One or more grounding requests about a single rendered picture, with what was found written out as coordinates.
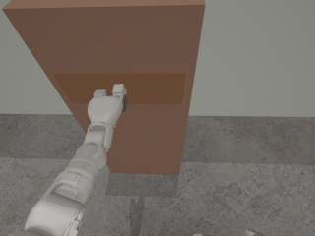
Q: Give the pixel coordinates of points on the robot left hand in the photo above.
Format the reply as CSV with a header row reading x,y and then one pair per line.
x,y
107,109

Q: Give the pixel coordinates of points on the drawer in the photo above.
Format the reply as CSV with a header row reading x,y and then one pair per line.
x,y
142,87

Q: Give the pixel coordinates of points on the left robot forearm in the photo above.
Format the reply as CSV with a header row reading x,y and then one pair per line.
x,y
76,182

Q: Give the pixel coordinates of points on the left robot upper arm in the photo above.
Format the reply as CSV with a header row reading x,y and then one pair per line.
x,y
57,215

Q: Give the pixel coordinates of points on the handle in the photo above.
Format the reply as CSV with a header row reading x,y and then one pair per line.
x,y
124,102

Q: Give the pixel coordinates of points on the cabinet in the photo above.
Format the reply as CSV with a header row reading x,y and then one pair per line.
x,y
120,36

